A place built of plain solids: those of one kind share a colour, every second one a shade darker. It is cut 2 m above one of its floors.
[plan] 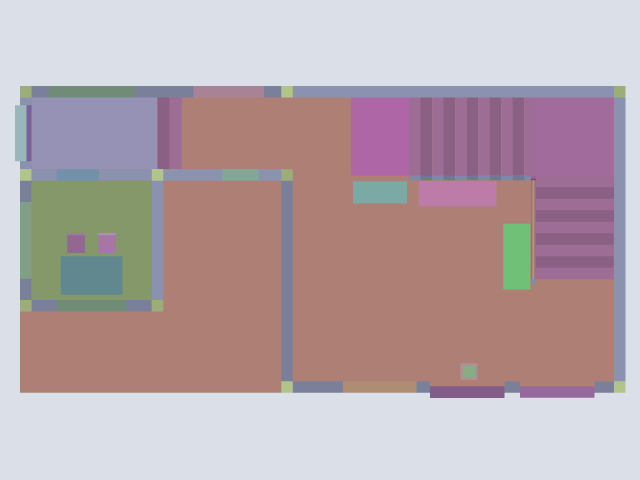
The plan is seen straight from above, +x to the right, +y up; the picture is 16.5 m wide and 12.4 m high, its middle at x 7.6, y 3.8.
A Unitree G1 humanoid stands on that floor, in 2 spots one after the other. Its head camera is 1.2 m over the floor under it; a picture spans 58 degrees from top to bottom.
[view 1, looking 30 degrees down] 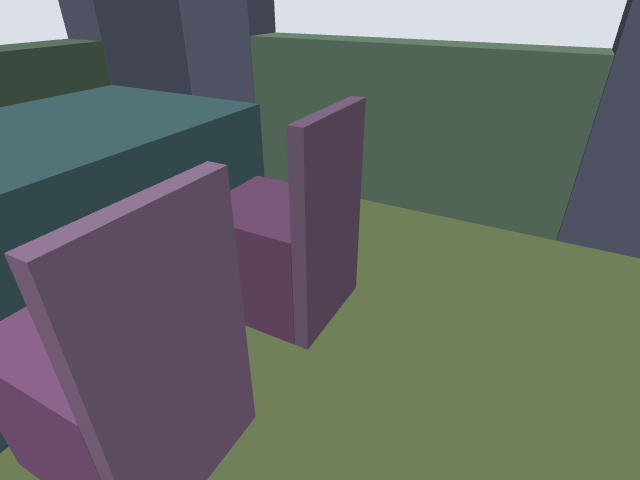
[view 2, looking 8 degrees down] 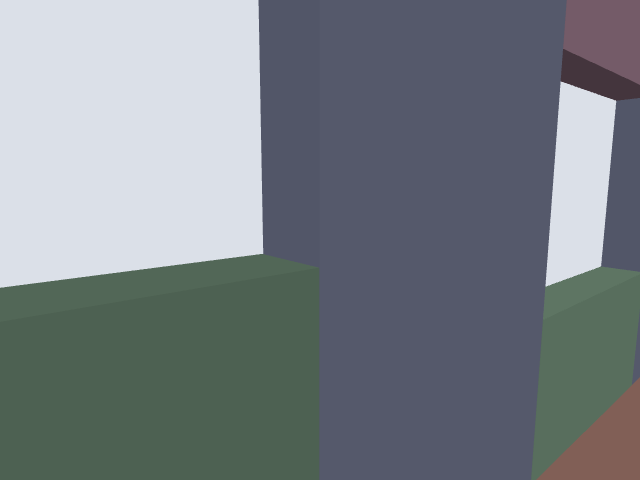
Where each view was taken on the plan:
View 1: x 2.59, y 4.60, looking -152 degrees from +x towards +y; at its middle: room_chair_back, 1.52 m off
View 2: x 2.03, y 6.56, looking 50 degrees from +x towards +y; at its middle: wall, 1.22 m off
